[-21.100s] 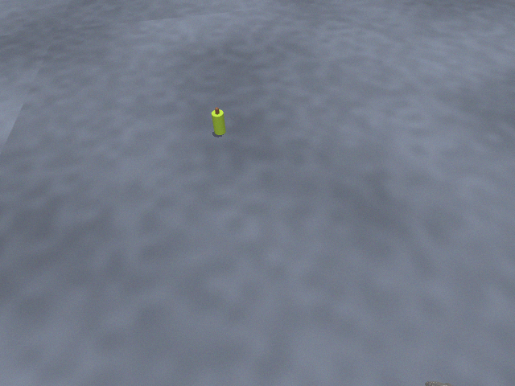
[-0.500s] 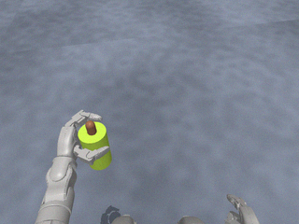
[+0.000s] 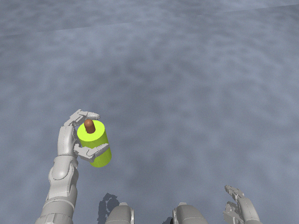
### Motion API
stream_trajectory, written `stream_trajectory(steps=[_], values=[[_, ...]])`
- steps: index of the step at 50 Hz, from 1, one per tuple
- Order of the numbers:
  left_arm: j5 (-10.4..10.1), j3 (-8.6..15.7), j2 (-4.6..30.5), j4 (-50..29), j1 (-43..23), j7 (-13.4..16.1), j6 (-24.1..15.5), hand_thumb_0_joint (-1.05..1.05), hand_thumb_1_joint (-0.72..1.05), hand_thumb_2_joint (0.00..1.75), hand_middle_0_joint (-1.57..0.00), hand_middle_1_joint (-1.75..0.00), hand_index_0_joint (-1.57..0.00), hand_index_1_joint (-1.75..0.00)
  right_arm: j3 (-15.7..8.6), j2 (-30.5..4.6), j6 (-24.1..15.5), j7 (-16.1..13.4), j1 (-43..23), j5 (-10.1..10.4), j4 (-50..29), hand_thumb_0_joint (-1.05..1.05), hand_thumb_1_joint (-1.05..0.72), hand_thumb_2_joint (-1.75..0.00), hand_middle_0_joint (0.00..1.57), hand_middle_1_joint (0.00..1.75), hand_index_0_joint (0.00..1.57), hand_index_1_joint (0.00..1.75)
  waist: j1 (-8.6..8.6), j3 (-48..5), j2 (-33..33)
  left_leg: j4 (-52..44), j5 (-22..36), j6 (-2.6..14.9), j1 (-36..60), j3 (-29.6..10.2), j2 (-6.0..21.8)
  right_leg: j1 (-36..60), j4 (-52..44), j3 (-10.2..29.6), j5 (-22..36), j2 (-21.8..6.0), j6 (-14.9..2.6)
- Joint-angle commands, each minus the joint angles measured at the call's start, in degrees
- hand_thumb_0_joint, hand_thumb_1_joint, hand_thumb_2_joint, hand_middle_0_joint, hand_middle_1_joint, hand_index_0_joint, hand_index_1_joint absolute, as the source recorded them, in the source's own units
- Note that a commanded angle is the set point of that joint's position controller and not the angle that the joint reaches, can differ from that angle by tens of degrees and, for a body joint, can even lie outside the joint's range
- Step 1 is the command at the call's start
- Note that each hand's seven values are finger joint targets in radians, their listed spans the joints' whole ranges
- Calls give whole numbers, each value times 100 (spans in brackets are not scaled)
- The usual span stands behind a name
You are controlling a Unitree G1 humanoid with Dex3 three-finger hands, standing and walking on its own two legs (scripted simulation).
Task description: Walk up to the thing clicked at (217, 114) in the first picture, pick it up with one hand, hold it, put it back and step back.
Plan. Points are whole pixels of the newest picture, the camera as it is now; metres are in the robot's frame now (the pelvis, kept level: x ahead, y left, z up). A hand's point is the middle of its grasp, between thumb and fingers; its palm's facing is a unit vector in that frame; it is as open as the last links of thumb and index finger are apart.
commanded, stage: crouch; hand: left
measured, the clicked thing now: (94, 141) +0.33 +0.17 -0.01
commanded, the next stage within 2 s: lower in 1.50 s
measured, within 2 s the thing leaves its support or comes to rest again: neither
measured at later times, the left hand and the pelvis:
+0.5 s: hand (105, 160) +0.34 +0.18 -0.23, palm faces +0.06 -1.00 -0.03, open 10.4 cm; pelvis -0.03 +0.00 -0.19, yaw -2 degrees
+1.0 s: hand (111, 172) +0.34 +0.19 -0.41, palm faces +0.09 -0.99 -0.04, open 10.4 cm; pelvis -0.07 +0.00 -0.35, yaw -3 degrees
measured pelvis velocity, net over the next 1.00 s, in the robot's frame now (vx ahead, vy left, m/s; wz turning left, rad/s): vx -0.07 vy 0.00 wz -0.06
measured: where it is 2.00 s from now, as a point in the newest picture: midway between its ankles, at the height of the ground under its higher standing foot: outside the picture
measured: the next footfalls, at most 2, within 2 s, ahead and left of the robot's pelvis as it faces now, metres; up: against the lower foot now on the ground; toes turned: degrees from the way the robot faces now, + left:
none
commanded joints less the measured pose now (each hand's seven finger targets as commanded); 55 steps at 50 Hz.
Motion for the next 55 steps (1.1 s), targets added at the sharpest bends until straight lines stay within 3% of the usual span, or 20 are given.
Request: stream_trajectory(steps=[1, 3, 4, 6, 11, 14, 15, 21, 25, 28, 30, 31, 34, 35, 40, 42, 43, 47, 54, 55], values=[[-182, 370, 528, -924, -1558, -61, -1015, 0, 7, 124, -127, -143, -129, -142, -371, -809, -264, 49, -46, -77, -583, 0, -90, -90, 20, 30, 20, 30, -83, -1714, -156, 9, 578, 149, 138, -1, -221, -165, -30, -51, 909, 185, -192], [-140, 751, 993, -1175, -1862, -46, -1352, 0, 9, 127, -127, -144, -129, -143, -398, -826, -269, 89, 55, -133, -533, 0, -90, -90, 20, 30, 20, 30, -38, -2294, 106, 456, 720, 162, -89, -7, -242, -467, 355, -2, 996, 173, -211], [-111, 504, 677, -770, -1620, -109, -1435, 0, 9, 126, -127, -143, -129, -143, -385, -819, -275, 115, 16, -152, -579, 0, -90, -90, 20, 30, 20, 30, -135, -2365, 2, 667, 735, 174, -280, -43, -241, -744, 588, -27, 992, 198, -211], [-121, 732, 935, -869, -1983, -124, -1745, 0, 8, 125, -127, -143, -129, -143, -399, -871, -302, 141, -4, -187, -539, 0, -91, -91, 20, 30, 20, 30, -123, -2634, 184, 1164, 537, 174, -783, -95, -252, -1369, 1094, -16, 770, 213, -240], [-139, 566, 898, -756, -2393, -213, -2265, 0, 6, 123, -124, -140, -125, -140, -358, -991, -324, 177, -116, -278, -497, 0, -91, -91, 20, 30, 20, 30, -176, -3384, 697, 2114, 393, 109, -1393, -287, -205, -2888, 2270, -99, 338, 237, -324], [-84, 634, 1086, -667, -2483, -199, -2366, 0, 6, 124, -123, -138, -124, -139, -375, -1060, -298, 185, -102, -318, -430, 0, -91, -91, 20, 30, 20, 30, -146, -3793, 762, 2722, 475, 125, -1928, -286, -219, -3322, 2766, -23, 384, 241, -327], [-94, 478, 842, -347, -2300, -253, -2332, 0, 5, 122, -123, -138, -124, -138, -373, -1080, -285, 196, -125, -321, -431, 0, -90, -91, 20, 30, 20, 30, -228, -3751, 675, 2821, 452, 113, -2067, -334, -213, -3569, 2935, -79, 328, 258, -336], [-234, 974, 972, -330, -1937, -147, -2320, 0, 10, 128, -126, -142, -127, -143, -392, -1180, -168, 283, -102, -385, -292, 0, -91, -91, 20, 30, 20, 30, 32, -4648, 475, 3880, 1205, 157, -2775, -296, -229, -3951, 3824, -70, 907, 271, -299], [-154, 994, 901, 102, -2095, -140, -2409, 0, 16, 129, -127, -142, -127, -143, -382, -1144, -141, 373, -177, -434, -164, 0, -93, -91, 20, 30, 20, 30, -208, -4410, -105, 4535, 764, 265, -3989, -264, -241, -4169, 4243, 19, 807, 271, -219], [-56, 1307, 1376, -109, -2594, -191, -2616, 0, 17, 128, -127, -142, -128, -143, -392, -1167, -136, 433, -315, -501, -113, 0, -93, -91, 20, 30, 20, 30, -119, -4555, 59, 4925, 436, 254, -4315, -253, -228, -4760, 4722, 20, 435, 282, -248], [-22, 1187, 1170, 371, -2754, -199, -2674, 0, 17, 127, -128, -142, -129, -142, -352, -1160, -137, 464, -396, -531, -109, 0, -93, -91, 20, 30, 20, 30, -248, -4394, -2, 5145, 35, 239, -4685, -252, -224, -5126, 4923, 1, 57, 292, -257], [-9, 1380, 1499, -186, -3253, -161, -2813, 0, 17, 129, -126, -142, -127, -143, -332, -1139, -141, 480, -368, -577, -31, 0, -92, -91, 20, 30, 20, 30, -213, -4592, 328, 5236, 16, 194, -4686, -253, -218, -5215, 5104, 4, 13, 285, -284], [35, 1193, 1404, -88, -3583, -158, -2864, 0, 17, 129, -126, -142, -127, -143, -290, -1201, -127, 515, -396, -634, -39, 0, -92, -91, 20, 30, 20, 30, -286, -4738, 828, 5332, -423, 93, -4495, -278, -196, -5843, 5441, -128, -465, 303, -359], [96, 1369, 1730, -384, -3783, -105, -2886, 0, 18, 129, -127, -141, -127, -142, -305, -1210, -120, 498, -377, -657, 0, 0, -92, -91, 20, 30, 20, 30, -204, -4912, 962, 5395, -572, 80, -4531, -220, -200, -5843, 5472, -91, -571, 301, -357], [167, 1269, 1623, 23, -3645, -17, -2709, 0, 12, 128, -126, -142, -126, -144, -261, -1233, -82, 503, -420, -668, 30, 0, -92, -91, 20, 30, 20, 30, -252, -4767, 1083, 5702, -1235, 60, -5103, -99, -226, -6152, 5784, -147, -1058, 288, -357], [142, 1442, 1757, 186, -3650, 16, -2620, 0, 13, 126, -126, -141, -125, -143, -251, -1282, -60, 501, -491, -642, 58, 0, -92, -91, 20, 30, 20, 30, -221, -4459, 1002, 5827, -1564, 87, -5481, -83, -242, -6393, 5907, -210, -1296, 285, -347], [169, 1327, 1658, 332, -3669, 1, -2571, 0, 11, 127, -125, -141, -126, -143, -230, -1294, -49, 505, -462, -632, 59, 0, -91, -91, 20, 30, 20, 30, -345, -4361, 979, 5899, -1532, 100, -5591, -103, -250, -6478, 6006, -288, -1214, 281, -346], [88, 1480, 1701, 703, -3621, 1, -2516, 0, 12, 127, -128, -143, -128, -144, -195, -1326, -13, 514, -517, -582, 62, 0, -91, -91, 20, 30, 20, 30, -376, -3981, 403, 6303, -1577, 173, -6346, -70, -288, -6624, 6207, -309, -1313, 296, -311], [123, 1822, 2033, 760, -3361, -102, -2628, 0, 21, 129, -129, -144, -131, -144, -132, -1480, 27, 563, -480, -617, 79, 0, -91, -91, 20, 30, 20, 30, -283, -4070, 583, 6648, -1268, 143, -6345, -133, -273, -6845, 6722, -456, -970, 340, -321], [129, 1602, 1840, 796, -3342, -136, -2623, 0, 23, 130, -127, -144, -129, -143, -110, -1485, 27, 570, -511, -623, 71, 0, -91, -91, 20, 30, 20, 30, -347, -3952, 638, 6674, -1326, 137, -6417, -142, -271, -6924, 6758, -465, -1007, 338, -323]])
